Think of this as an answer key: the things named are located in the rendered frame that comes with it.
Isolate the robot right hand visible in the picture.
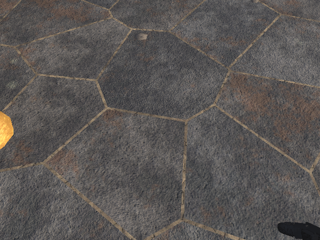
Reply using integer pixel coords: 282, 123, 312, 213
277, 222, 320, 240

